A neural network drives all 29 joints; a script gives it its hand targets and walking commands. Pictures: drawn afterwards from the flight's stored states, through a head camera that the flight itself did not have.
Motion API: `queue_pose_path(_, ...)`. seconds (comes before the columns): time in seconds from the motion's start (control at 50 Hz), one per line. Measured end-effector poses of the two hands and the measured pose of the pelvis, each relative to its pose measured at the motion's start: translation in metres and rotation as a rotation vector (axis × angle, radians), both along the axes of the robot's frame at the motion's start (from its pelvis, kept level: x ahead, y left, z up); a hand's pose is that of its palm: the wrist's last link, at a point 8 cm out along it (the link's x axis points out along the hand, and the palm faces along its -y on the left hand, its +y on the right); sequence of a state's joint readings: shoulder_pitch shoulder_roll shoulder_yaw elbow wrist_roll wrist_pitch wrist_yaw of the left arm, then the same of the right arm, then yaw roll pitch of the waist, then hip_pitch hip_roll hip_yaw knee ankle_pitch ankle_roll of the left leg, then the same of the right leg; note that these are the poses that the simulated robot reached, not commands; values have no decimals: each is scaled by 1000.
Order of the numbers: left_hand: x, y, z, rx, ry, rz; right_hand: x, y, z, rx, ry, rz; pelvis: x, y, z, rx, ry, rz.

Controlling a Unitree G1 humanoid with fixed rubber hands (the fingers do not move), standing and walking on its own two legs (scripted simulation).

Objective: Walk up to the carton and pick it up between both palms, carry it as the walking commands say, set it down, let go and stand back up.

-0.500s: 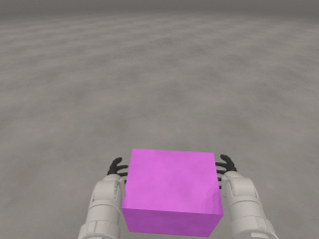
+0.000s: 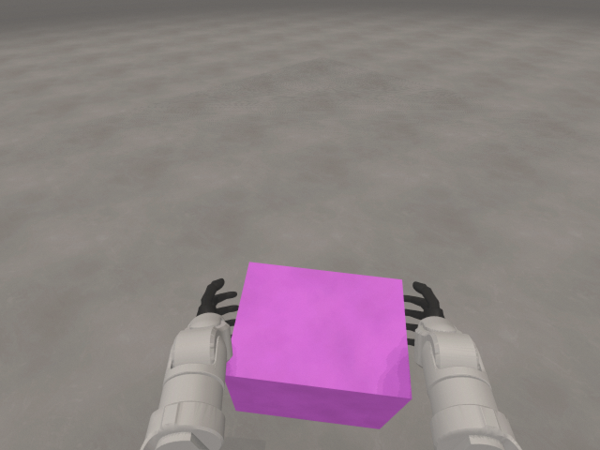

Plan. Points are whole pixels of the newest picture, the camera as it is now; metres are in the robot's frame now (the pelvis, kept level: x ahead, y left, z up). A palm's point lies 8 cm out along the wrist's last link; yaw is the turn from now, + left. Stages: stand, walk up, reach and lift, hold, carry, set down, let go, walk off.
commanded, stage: hold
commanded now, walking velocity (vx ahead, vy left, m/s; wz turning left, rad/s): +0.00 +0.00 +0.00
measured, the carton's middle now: (315, 347) +0.31 +0.00 -0.04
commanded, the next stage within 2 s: carry in 0.58 s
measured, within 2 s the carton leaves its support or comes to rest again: neither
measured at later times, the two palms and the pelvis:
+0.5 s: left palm (204, 330) +0.30 +0.17 +0.03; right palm (421, 324) +0.30 -0.15 +0.04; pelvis +0.03 +0.01 +0.00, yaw +0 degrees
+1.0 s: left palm (242, 318) +0.30 +0.11 +0.05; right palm (463, 325) +0.29 -0.20 +0.05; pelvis +0.00 -0.05 -0.02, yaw +1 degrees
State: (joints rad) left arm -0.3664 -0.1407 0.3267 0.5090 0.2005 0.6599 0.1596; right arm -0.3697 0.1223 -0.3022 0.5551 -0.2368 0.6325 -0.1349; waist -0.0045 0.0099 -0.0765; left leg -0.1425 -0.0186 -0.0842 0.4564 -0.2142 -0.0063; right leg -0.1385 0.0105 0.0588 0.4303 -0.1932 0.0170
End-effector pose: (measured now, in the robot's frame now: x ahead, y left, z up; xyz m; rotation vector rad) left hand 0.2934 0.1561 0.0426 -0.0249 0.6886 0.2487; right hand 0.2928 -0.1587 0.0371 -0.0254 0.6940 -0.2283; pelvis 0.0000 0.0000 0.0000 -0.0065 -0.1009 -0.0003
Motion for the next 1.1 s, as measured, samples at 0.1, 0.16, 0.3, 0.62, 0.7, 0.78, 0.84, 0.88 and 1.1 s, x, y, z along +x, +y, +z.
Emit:
queue_pose_path(0.1,9,4,-1,-6,8,-1,8,4,1,-5,14,-2,9,4,1,-5,12,0)
queue_pose_path(0.16,12,6,-5,-10,27,0,12,7,-1,-17,34,-3,14,6,1,-8,19,-1)
queue_pose_path(0.3,12,11,-11,6,41,-9,20,13,4,-52,48,3,28,9,4,-13,45,-1)
queue_pose_path(0.62,-7,6,-9,16,44,-12,-1,8,1,-40,45,6,15,5,2,-4,28,0)
queue_pose_path(0.7,-9,-3,-7,34,33,-16,-8,-1,-3,-20,34,-13,6,-4,-4,9,36,-5)
queue_pose_path(0.78,-8,-22,-1,44,43,-18,-10,-19,-3,6,45,-35,2,-22,-9,19,54,-11)
queue_pose_path(0.84,-2,-37,5,39,55,-22,-9,-34,0,18,57,-57,1,-35,-12,17,75,-4)
queue_pose_path(0.88,2,-43,8,35,65,-23,-7,-40,4,20,67,-70,1,-41,-13,15,90,6)
queue_pose_path(1.1,8,-52,7,-10,148,-1,2,-49,12,18,148,-81,6,-55,-16,-2,143,7)
